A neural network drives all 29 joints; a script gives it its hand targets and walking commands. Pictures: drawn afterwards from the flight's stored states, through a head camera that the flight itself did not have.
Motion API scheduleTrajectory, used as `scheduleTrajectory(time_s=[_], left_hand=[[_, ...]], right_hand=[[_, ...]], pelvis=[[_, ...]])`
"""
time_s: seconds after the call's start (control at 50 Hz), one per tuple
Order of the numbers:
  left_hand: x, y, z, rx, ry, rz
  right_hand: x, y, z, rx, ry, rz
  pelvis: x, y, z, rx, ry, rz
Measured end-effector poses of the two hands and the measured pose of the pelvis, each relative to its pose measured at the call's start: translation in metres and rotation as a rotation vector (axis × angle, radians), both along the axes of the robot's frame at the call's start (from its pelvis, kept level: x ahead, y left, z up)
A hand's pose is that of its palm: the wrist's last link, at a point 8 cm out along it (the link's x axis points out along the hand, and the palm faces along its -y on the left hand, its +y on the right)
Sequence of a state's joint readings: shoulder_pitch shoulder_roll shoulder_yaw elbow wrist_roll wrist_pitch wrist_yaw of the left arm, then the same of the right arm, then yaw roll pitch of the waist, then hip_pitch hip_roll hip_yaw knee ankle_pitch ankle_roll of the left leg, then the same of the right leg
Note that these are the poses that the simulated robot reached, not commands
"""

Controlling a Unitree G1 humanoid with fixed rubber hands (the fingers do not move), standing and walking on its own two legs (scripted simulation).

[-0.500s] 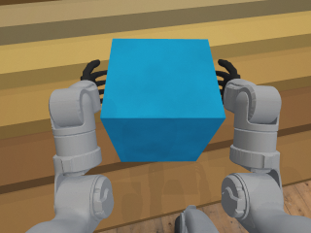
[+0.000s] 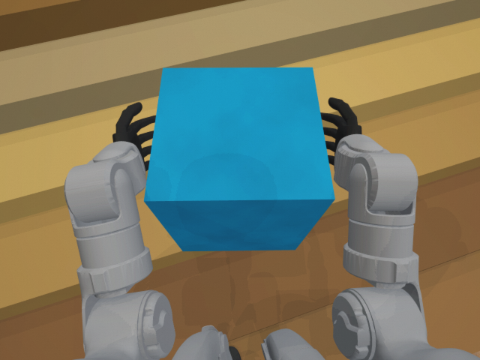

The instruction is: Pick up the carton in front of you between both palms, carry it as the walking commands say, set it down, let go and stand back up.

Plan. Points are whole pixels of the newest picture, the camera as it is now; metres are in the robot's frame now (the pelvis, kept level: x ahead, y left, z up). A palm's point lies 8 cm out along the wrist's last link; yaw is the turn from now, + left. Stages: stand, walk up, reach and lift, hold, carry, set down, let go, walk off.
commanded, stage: carry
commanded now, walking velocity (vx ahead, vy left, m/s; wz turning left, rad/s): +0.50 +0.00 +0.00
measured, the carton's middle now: (238, 172) +0.40 -0.03 +0.04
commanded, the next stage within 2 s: none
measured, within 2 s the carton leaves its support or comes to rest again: neither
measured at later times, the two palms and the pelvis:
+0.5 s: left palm out of the picture +0.70 +0.22 +0.37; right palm out of the picture +0.76 -0.07 +0.37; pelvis +0.35 -0.01 +0.18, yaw +1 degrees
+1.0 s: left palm out of the picture +1.05 +0.15 +0.44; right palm out of the picture +1.00 -0.15 +0.45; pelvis +0.64 +0.06 +0.29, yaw -1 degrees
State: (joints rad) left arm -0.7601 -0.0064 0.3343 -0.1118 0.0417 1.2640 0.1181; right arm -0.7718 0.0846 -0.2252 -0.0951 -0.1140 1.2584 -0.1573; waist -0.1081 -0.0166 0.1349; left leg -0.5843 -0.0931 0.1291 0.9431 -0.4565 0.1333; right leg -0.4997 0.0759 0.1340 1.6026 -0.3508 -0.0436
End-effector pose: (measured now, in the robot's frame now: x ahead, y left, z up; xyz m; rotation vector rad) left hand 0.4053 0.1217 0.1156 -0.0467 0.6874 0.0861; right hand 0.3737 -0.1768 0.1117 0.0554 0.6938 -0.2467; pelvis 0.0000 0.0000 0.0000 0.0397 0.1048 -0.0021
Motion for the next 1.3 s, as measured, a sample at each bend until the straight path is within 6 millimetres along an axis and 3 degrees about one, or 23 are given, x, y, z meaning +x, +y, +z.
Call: scheduleTrajectory(time_s=[0.1,0.2,0.26,0.32,0.38,0.44,0.54,0.62,0.72,0.82,0.86,0.92,1.04,1.14,1.2,1.3], left_hand=[[0.083,-0.046,0.052,-0.014,-0.005,-0.133],[0.168,-0.057,0.105,-0.025,-0.086,-0.153],[0.208,-0.032,0.137,0.024,-0.109,-0.077],[0.227,0.011,0.16,0.034,-0.082,0.037],[0.238,0.052,0.185,0.021,-0.04,0.148],[0.258,0.079,0.218,0.028,-0.035,0.228],[0.318,0.099,0.267,0.07,-0.051,0.249],[0.384,0.092,0.281,0.09,-0.028,0.179],[0.475,0.067,0.271,0.094,0.061,0.019],[0.54,0.03,0.265,0.034,0.142,-0.114],[0.561,0.02,0.272,0.023,0.15,-0.137],[0.597,0.015,0.291,-0.003,0.105,-0.145],[0.672,0.031,0.338,-0.04,-0.061,-0.078],[0.73,0.059,0.362,0.003,-0.063,0.03],[0.749,0.083,0.373,0.044,-0.002,0.109],[0.781,0.11,0.404,0.038,0.05,0.183]], right_hand=[[0.047,-0.036,0.051,0.048,-0.014,-0.11],[0.134,-0.048,0.116,0.023,-0.092,-0.118],[0.203,-0.029,0.146,0.04,-0.109,-0.024],[0.261,0.013,0.177,0.016,-0.082,0.112],[0.305,0.055,0.207,0.007,-0.041,0.22],[0.347,0.086,0.236,0.019,-0.041,0.286],[0.41,0.106,0.266,0.066,-0.061,0.304],[0.456,0.095,0.274,0.062,-0.039,0.248],[0.501,0.067,0.266,0.013,0.055,0.12],[0.516,0.037,0.261,-0.012,0.141,-0.006],[0.528,0.028,0.269,-0.008,0.148,-0.041],[0.562,0.023,0.294,-0.008,0.1,-0.072],[0.662,0.035,0.355,-0.026,-0.067,-0.029],[0.758,0.06,0.38,-0.024,-0.068,0.092],[0.808,0.084,0.389,-0.011,-0.01,0.185],[0.864,0.115,0.421,0.009,0.039,0.242]], pelvis=[[0.075,0.013,0.051,-0.061,-0.002,-0.015],[0.158,0.009,0.077,-0.076,-0.004,-0.043],[0.207,0.0,0.091,-0.096,-0.027,-0.03],[0.242,-0.01,0.116,-0.094,-0.039,-0.022],[0.275,-0.018,0.147,-0.06,-0.043,-0.007],[0.309,-0.019,0.169,-0.02,-0.048,0.013],[0.373,-0.002,0.182,-0.003,-0.054,0.011],[0.432,0.017,0.187,0.012,-0.05,0.007],[0.505,0.047,0.205,0.02,-0.018,0.009],[0.546,0.063,0.248,0.009,-0.031,-0.007],[0.563,0.067,0.266,-0.012,-0.035,-0.011],[0.592,0.07,0.285,-0.047,-0.041,-0.02],[0.669,0.057,0.295,-0.064,-0.038,-0.002],[0.751,0.034,0.307,-0.09,-0.032,-0.002],[0.785,0.025,0.33,-0.104,-0.043,-0.006],[0.835,0.021,0.374,-0.091,-0.059,0.012]])
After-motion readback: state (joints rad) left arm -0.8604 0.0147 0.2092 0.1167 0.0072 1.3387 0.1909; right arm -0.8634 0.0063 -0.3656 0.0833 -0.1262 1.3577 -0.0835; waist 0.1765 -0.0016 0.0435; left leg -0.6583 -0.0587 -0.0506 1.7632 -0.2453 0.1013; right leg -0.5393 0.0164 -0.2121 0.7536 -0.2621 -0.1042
